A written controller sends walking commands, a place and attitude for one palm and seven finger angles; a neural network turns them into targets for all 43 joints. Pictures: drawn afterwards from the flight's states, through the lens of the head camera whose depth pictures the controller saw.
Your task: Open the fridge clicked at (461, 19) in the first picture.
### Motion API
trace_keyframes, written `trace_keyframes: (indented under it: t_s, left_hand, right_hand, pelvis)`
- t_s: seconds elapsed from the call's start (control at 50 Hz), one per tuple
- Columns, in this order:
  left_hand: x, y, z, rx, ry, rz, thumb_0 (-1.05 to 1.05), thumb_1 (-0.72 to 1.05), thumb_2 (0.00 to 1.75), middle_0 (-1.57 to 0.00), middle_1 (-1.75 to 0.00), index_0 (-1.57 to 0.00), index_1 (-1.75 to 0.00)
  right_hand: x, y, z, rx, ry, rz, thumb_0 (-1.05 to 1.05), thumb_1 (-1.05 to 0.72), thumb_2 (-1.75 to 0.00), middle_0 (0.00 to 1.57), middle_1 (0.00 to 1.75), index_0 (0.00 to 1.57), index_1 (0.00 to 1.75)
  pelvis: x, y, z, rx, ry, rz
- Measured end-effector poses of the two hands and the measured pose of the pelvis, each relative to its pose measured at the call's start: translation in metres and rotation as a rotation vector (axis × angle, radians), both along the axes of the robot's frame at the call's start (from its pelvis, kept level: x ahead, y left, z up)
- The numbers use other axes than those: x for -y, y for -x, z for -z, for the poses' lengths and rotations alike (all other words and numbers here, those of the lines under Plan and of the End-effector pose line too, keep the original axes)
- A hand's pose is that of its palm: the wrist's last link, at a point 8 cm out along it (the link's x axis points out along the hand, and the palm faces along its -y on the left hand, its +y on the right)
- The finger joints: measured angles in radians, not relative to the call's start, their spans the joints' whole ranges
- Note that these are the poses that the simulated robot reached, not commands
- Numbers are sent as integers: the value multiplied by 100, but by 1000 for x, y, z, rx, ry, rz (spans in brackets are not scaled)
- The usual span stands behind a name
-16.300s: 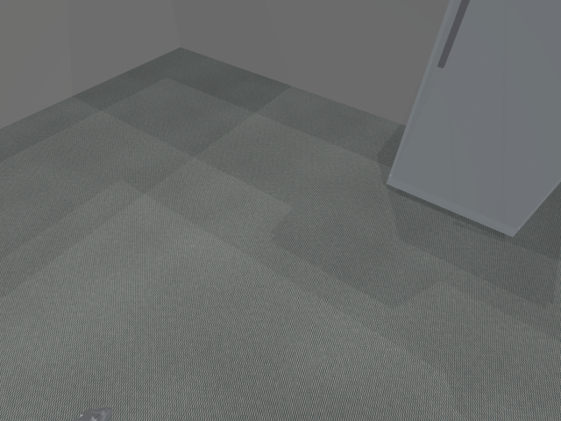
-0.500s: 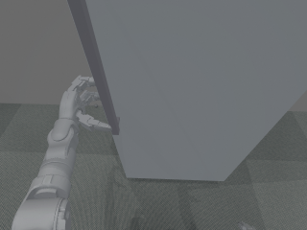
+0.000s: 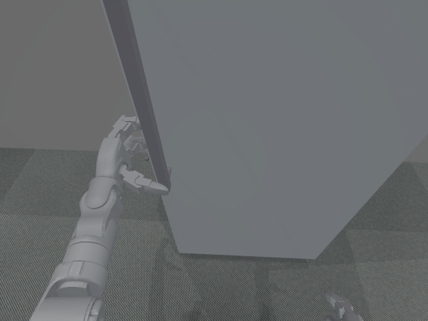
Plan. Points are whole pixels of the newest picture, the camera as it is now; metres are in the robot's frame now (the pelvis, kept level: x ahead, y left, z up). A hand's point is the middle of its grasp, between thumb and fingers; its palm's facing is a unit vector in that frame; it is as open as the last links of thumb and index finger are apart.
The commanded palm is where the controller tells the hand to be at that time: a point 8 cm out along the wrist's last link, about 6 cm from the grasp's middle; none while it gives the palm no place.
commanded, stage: slide the fingers in behind the handle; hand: left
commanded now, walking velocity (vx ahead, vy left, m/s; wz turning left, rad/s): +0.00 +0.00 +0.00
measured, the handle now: (149, 107) +0.44 +0.14 +0.17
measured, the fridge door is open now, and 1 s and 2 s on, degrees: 0 0 0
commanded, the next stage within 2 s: grip the handle and tug to test in 1.20 s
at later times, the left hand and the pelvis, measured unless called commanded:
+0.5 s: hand (164, 157) +0.39 +0.11 +0.10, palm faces -0.01 -1.00 +0.00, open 14.0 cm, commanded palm +0.35 +0.16 +0.10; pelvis +0.01 -0.01 +0.00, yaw -1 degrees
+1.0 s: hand (163, 160) +0.38 +0.11 +0.10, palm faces +0.00 -1.00 -0.01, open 14.2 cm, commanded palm +0.35 +0.16 +0.10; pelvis +0.01 -0.01 +0.00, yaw +0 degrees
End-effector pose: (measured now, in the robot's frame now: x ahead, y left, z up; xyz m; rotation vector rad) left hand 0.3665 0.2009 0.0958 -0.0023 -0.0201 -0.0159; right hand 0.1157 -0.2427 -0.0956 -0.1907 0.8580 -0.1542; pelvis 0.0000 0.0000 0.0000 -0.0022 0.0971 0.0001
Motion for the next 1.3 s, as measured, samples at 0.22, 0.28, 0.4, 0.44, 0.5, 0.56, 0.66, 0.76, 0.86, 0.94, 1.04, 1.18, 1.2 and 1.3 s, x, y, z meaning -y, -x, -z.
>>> trace_keyframes:
  t_s: [0.22, 0.28, 0.4, 0.44, 0.5, 0.56, 0.66, 0.76, 0.86, 0.94, 1.04, 1.18, 1.2, 1.3]
  left_hand:
    - [17, -2, 0, -2, -2, 9, -2, -50, 30, -30, -120, -30, -120]
    - [23, -2, 1, -5, -5, 7, -2, -50, 30, -30, -120, -30, -120]
    - [30, -3, 0, 0, -9, 1, -2, -50, 30, -30, -120, -30, -120]
    - [32, -3, -1, 2, -12, 1, -2, -50, 30, -30, -120, -30, -120]
    - [35, -1, -3, 4, -5, -6, -2, -50, 30, -30, -120, -30, -120]
    - [35, 2, -3, 6, -1, -16, -2, -50, 30, -30, -120, -28, -120]
    - [34, 6, -4, 11, -7, -22, -2, -50, 30, -29, -120, -27, -120]
    - [35, 7, -4, 9, -6, -23, -2, -50, 30, -28, -120, -26, -120]
    - [35, 7, -5, 7, -5, -28, -2, -50, 30, -27, -120, -25, -120]
    - [35, 8, -4, 9, -6, -24, -2, -50, 30, -26, -120, -25, -120]
    - [35, 8, -4, 9, -7, -17, -2, -50, 30, -27, -120, -25, -120]
    - [34, 8, -5, 12, -3, -10, -2, -50, 30, -27, -120, -25, -120]
    - [34, 8, -5, 12, -3, -8, -2, -50, 30, -27, -120, -25, -120]
    - [33, 8, -5, 13, -3, -6, -2, -50, 30, -28, -120, -26, -120]
  right_hand:
    - [-1, -4, 0, 5, -17, 1, 1, -90, -90, 21, 30, 20, 30]
    - [0, -3, 2, -3, -20, 4, 1, -90, -90, 21, 30, 20, 30]
    - [2, -1, 3, -13, -28, 11, 1, -90, -90, 21, 30, 20, 30]
    - [3, 0, 4, -15, -29, 13, 1, -90, -90, 21, 30, 20, 30]
    - [4, 0, 4, -13, -34, 16, 1, -90, -90, 21, 30, 20, 30]
    - [6, 0, 3, -9, -36, 17, 1, -90, -90, 21, 30, 20, 30]
    - [8, -3, 1, 0, -32, 12, 1, -90, -90, 21, 30, 20, 30]
    - [10, -6, 0, 9, -25, 4, 1, -90, -90, 20, 30, 20, 30]
    - [9, -9, 0, 18, -25, -4, 1, -90, -90, 20, 30, 20, 30]
    - [6, -11, -1, 22, -28, -7, 1, -90, -90, 20, 30, 20, 30]
    - [3, -11, -1, 23, -32, -10, 1, -90, -90, 20, 30, 20, 30]
    - [-1, -11, 0, 19, -36, -11, 1, -90, -90, 20, 30, 20, 30]
    - [-1, -11, 0, 19, -36, -10, 1, -90, -90, 21, 30, 20, 30]
    - [-3, -11, 0, 14, -34, -11, 1, -90, -90, 21, 30, 20, 30]
  pelvis:
    - [2, -5, -1, 0, -2, 3]
    - [2, -5, -1, 1, -3, 5]
    - [5, -7, -1, 3, -4, 8]
    - [6, -7, -2, 4, -5, 9]
    - [7, -8, -2, 5, -6, 11]
    - [9, -8, -3, 8, -6, 13]
    - [11, -7, -3, 14, -6, 10]
    - [11, -6, -3, 16, -5, 5]
    - [11, -5, -2, 14, -6, 3]
    - [10, -6, -2, 16, -6, 4]
    - [8, -6, -2, 17, -5, 4]
    - [6, -7, -3, 18, -4, 7]
    - [5, -8, -3, 17, -4, 7]
    - [4, -7, -2, 17, -3, 5]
